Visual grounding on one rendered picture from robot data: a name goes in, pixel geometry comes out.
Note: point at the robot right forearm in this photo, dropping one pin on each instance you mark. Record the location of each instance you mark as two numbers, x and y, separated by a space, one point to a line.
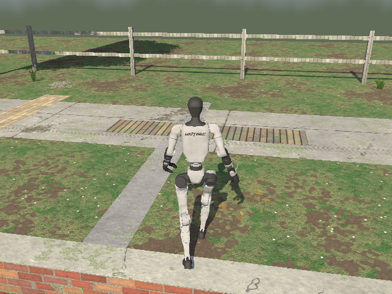
228 164

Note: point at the humanoid robot torso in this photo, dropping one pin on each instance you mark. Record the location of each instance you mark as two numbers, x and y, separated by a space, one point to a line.
195 148

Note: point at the robot left forearm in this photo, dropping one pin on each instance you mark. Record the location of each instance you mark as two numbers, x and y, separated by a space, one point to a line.
167 159

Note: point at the right robot hand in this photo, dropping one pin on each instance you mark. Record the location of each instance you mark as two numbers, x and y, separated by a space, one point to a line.
235 180

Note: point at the left robot hand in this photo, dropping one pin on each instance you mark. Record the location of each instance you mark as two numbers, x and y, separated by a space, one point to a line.
167 169

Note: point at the left robot upper arm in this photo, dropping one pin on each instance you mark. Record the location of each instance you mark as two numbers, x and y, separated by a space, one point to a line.
176 129

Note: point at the right robot upper arm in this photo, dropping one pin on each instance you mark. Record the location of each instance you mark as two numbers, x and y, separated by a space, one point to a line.
214 129

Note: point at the robot left foot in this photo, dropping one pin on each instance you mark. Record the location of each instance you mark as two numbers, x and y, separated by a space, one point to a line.
187 264

